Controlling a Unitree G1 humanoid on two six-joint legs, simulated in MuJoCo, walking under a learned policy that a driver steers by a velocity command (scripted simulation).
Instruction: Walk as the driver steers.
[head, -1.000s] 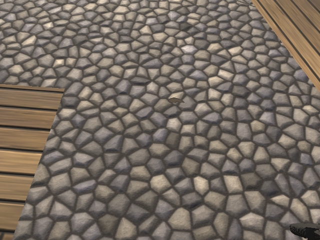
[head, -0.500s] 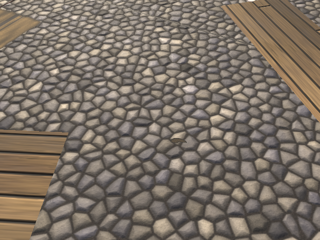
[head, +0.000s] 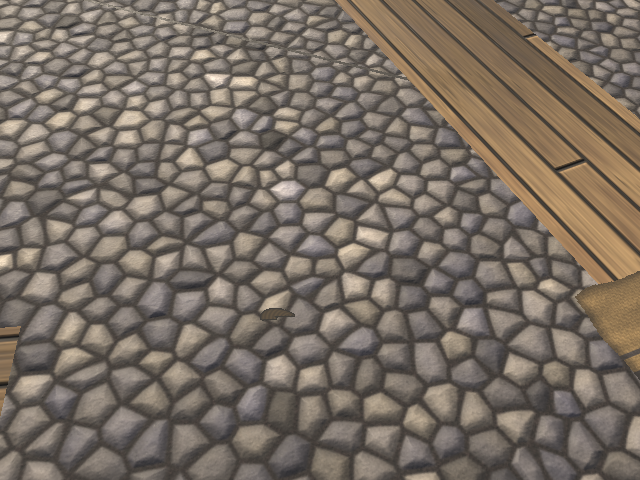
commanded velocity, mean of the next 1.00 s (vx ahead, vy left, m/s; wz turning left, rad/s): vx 0.23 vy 0.00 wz -0.26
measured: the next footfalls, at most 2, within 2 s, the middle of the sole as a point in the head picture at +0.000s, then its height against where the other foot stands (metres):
right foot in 0.12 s outside the picture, level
left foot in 0.58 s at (291, 463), level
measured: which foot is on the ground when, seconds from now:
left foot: down 0.00-0.14, up 0.16-0.56, down 0.58-1.00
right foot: up 0.00-0.10, down 0.12-0.62, up 0.64-0.82, down 0.84-1.00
